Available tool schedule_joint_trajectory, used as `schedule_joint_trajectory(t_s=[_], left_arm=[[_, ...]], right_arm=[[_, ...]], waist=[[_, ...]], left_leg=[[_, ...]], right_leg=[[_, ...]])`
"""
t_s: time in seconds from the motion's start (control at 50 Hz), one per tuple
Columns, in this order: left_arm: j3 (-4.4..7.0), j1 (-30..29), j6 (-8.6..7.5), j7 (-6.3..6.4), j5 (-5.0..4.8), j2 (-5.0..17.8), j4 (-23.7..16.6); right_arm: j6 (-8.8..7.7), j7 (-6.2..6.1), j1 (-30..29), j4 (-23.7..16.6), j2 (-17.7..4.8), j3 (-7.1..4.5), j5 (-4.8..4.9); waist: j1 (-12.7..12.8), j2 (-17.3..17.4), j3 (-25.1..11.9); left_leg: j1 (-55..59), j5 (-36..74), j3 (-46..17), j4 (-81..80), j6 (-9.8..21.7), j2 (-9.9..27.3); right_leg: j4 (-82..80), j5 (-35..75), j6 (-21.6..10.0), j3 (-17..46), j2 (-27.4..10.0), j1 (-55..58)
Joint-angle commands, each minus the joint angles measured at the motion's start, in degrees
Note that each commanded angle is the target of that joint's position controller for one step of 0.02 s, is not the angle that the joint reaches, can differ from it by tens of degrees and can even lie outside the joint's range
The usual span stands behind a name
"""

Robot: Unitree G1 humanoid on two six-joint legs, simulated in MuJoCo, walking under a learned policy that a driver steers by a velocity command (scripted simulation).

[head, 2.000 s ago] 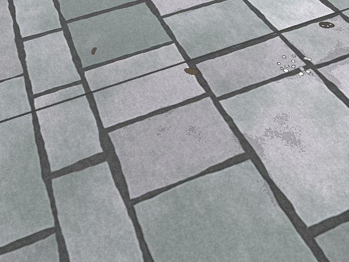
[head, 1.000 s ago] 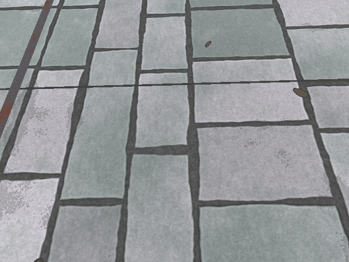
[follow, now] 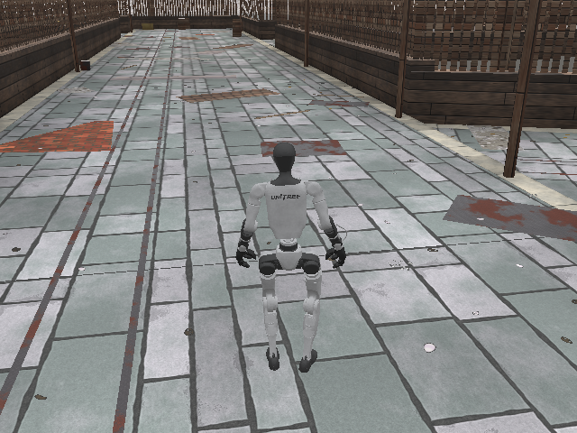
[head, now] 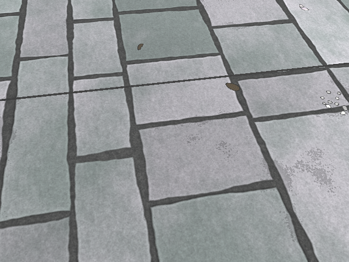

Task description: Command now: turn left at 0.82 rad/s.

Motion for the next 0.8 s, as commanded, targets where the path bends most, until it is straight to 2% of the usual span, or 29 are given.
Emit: schedule_joint_trajectory(t_s=[0.02,0.04,0.06,0.08,0.1,0.12,0.14,0.2,0.26,0.32,0.34,0.36,0.38,0.42,0.44,0.46,0.5,0.52,0.54,0.56,0.58,0.6,0.62,0.64,0.66,0.68,0.72,0.8], left_arm=[[2.08,1.3,-0.23,-1.22,-0.84,5.8,-3.8],[0.93,-4.1,0.6,-0.9,0.02,3.0,-9.0],[1.03,-5.1,1.2,-0.31,0.9,5.1,-8.4],[1.08,-4.4,1.05,-0.13,0.34,5.0,-7.7],[1.23,-3.6,0.43,0.03,-0.08,5.5,-6.8],[1.55,-3.1,0.15,0.14,0.59,6.5,-6.5],[1.65,-1.2,0.27,0.08,1.17,6.9,-5.5],[1.28,0.4,0.96,-0.21,0.76,5.8,-5.2],[1.05,-1.4,1.32,0.11,0.51,5.8,-6.0],[0.92,-3.2,1.0,0.44,0.44,6.3,-6.7],[0.82,-3.1,0.65,0.23,0.76,6.7,-6.6],[0.9,-1.8,0.4,-0.11,0.88,7.2,-5.9],[0.91,-1.7,0.11,-0.48,0.98,7.3,-5.4],[0.68,-3.1,-0.74,-1.1,0.81,6.7,-5.2],[0.46,-3.4,-1.23,-1.45,0.7,6.2,-5.1],[0.38,-3.7,-1.64,-1.75,0.46,6.3,-5.2],[0.23,-2.3,-2.19,-2.24,-0.3,6.4,-4.7],[0.16,0.2,-2.36,-2.41,-0.71,6.2,-4.0],[0.14,4.5,-2.61,-2.47,-0.83,5.8,-2.6],[0.45,10.7,-3.08,-2.33,-0.7,6.3,-0.3],[1.17,19.6,-3.86,-2.14,-0.42,8.5,2.7],[2.24,24.3,-4.72,-2.2,0.18,13.6,2.9],[2.46,19.1,-4.49,-3.11,0.09,14.1,1.6],[2.72,14.7,-4.6,-3.22,-0.25,12.8,0.1],[2.63,14.5,-4.95,-3.11,-0.58,11.2,0.1],[2.44,15.6,-5.22,-2.69,-0.87,10.4,0.7],[1.89,18.4,-5.8,-1.86,-1.35,8.3,2.7],[2.59,23.0,-5.66,-1.18,-1.47,8.1,4.7]], right_arm=[[-2.11,-1.49,8.5,-2.3,-11.6,-3.12,-1.36],[-2.43,-1.8,10.7,-2.7,-19.2,-5.1,-0.25],[-2.45,-1.94,11.8,-2.8,-16.8,-5.09,0.45],[-2.16,-2.38,8.3,-3.2,-14.3,-4.13,0.36],[-1.69,-2.83,3.2,-4.1,-12.1,-3.36,0.27],[-1.63,-3.22,-0.1,-5.1,-10.7,-2.86,0.78],[-1.72,-3.21,-1.4,-5.7,-9.8,-2.49,0.71],[-2.41,-2.68,0.9,-5.1,-11.1,-2.88,0.67],[-2.27,-2.71,2.4,-5.0,-11.9,-3.21,0.24],[-2.09,-2.72,3.5,-5.2,-12.7,-3.52,-0.26],[-2.17,-2.54,4.5,-5.2,-13.0,-3.68,-0.43],[-2.37,-2.3,3.8,-5.4,-12.6,-3.39,-0.81],[-2.67,-2.05,3.6,-5.5,-11.6,-2.89,-1.1],[-3.61,-1.75,4.5,-4.5,-9.6,-1.86,-1.57],[-4.23,-1.71,5.1,-3.9,-9.3,-1.56,-1.7],[-4.86,-1.67,5.2,-3.6,-9.8,-1.57,-1.81],[-5.87,-1.67,3.4,-3.5,-10.5,-1.48,-1.75],[-6.22,-1.73,1.9,-3.6,-10.5,-1.34,-1.58],[-6.43,-1.92,0.0,-3.7,-10.4,-1.16,-1.34],[-6.64,-2.29,-1.3,-3.6,-9.3,-0.73,-1.63],[-7.1,-2.68,-4.3,-4.4,-6.8,0.1,-2.49],[-8.16,-2.58,-8.1,-7.6,-3.2,1.33,-2.26],[-8.96,-2.16,-6.7,-9.5,-3.7,1.67,-2.34],[-9.41,-1.91,-6.8,-8.3,-5.8,1.37,-2.9],[-9.74,-1.64,-7.7,-7.4,-7.3,1.12,-3.31],[-9.7,-1.45,-7.7,-6.8,-7.1,1.22,-3.7],[-8.77,-0.73,-8.5,-6.8,-5.5,2.02,-3.84],[-7.96,-0.48,-15.9,-8.8,-4.0,3.1,-2.71]], waist=[[-3.5,14.9,-7.7],[-4.0,21.3,-7.3],[-5.4,10.7,-9.0],[-3.5,8.6,-6.4],[-1.1,6.4,-4.0],[0.1,7.2,-4.1],[0.6,7.3,-5.7],[0.5,4.6,-8.2],[-0.8,6.6,-7.0],[-1.8,7.7,-6.8],[-2.4,7.5,-9.0],[-2.1,8.5,-9.6],[-2.5,10.4,-9.0],[-3.2,11.2,-6.5],[-3.3,10.6,-5.8],[-3.3,10.3,-5.1],[-2.1,9.5,-3.6],[-0.5,8.7,-3.1],[2.3,6.9,-2.9],[5.5,3.5,-3.2],[9.6,-4.6,-2.7],[10.5,-14.3,-1.8],[5.5,-12.1,0.5],[3.5,-5.7,2.5],[3.7,-1.4,1.5],[3.7,-0.8,0.2],[4.0,-4.1,-0.3],[6.3,-3.3,0.0]], left_leg=[[14.0,18.8,-20.1,-20.2,5.4,9.6],[14.7,36.0,-40.6,-20.9,15.9,20.0],[17.2,30.4,-36.4,-20.6,18.0,19.1],[14.5,24.0,-32.0,-20.6,16.9,16.0],[11.9,19.8,-27.5,-21.2,14.1,11.6],[11.1,20.9,-25.5,-21.0,12.3,8.8],[11.0,25.6,-23.8,-20.0,11.7,7.0],[11.9,28.9,-24.5,-18.4,11.1,5.6],[11.7,21.7,-28.5,-18.6,11.2,4.6],[11.6,18.4,-33.4,-18.0,11.8,4.4],[11.7,6.3,-35.9,-19.8,12.5,3.9],[11.9,-6.2,-36.6,-21.9,13.0,4.2],[10.8,-13.5,-37.5,-23.4,13.0,4.5],[8.4,-15.9,-37.1,-24.9,12.8,5.2],[7.6,-15.7,-36.7,-25.2,12.7,5.7],[7.0,-15.9,-36.3,-25.4,12.5,6.3],[4.0,-15.8,-34.0,-25.8,11.9,7.3],[0.7,-15.3,-31.9,-25.8,11.3,7.6],[-3.6,-16.0,-28.8,-24.2,10.5,7.0],[-8.7,-16.9,-24.8,-18.8,9.4,5.1],[-14.8,-11.1,-17.3,-3.6,7.5,0.5],[-26.4,-4.8,-7.1,16.0,3.6,-6.6],[-36.5,-4.1,-10.4,21.8,2.5,-7.6],[-37.1,1.5,-12.5,25.0,1.7,-3.5],[-34.4,5.8,-12.3,24.2,0.7,-1.7],[-31.3,7.1,-11.4,21.8,-0.2,-0.8],[-27.4,9.6,-9.7,18.3,-1.8,-0.3],[-29.4,12.2,-6.9,11.7,-3.7,-1.6]], right_leg=[[17.2,0.1,1.8,3.1,-5.6,-11.3],[27.2,-21.1,4.8,11.4,5.7,-25.2],[33.1,-18.6,4.8,18.6,4.0,-27.2],[33.5,-13.0,4.3,20.2,3.3,-27.8],[30.6,-6.1,3.9,21.3,2.2,-26.9],[29.3,-2.1,3.8,21.1,2.3,-25.6],[30.2,0.1,4.0,20.8,3.2,-23.9],[27.8,1.2,4.5,21.5,4.4,-22.9],[22.1,1.2,4.9,22.4,5.4,-24.2],[17.6,0.6,4.6,23.8,6.7,-24.2],[16.3,0.3,4.4,24.2,7.1,-22.9],[15.1,0.7,4.0,23.6,6.7,-22.7],[13.5,0.8,3.6,22.6,6.4,-21.9],[10.2,1.7,3.0,20.7,5.4,-19.9],[8.5,1.9,2.4,19.9,5.1,-18.6],[7.0,1.4,1.5,19.3,4.8,-17.5],[3.3,0.6,-1.1,18.0,4.7,-12.7],[0.6,1.2,-2.6,17.3,5.2,-7.5],[-3.3,3.3,-3.9,15.8,6.1,-0.2],[-5.4,1.0,-4.7,15.4,8.1,8.2],[-10.5,-7.9,-6.1,24.8,4.7,14.8],[-22.5,-26.3,-10.7,53.6,-9.1,18.1],[-30.5,-34.6,-14.5,73.4,-12.5,17.0],[-28.9,-32.5,-15.2,69.8,-12.3,14.8],[-26.4,-24.1,-14.0,61.6,-9.1,13.5],[-26.1,-17.6,-12.6,55.0,-5.7,12.5],[-27.6,-9.0,-11.9,49.0,-1.6,10.3],[-27.0,4.7,-13.3,46.4,0.4,11.5]])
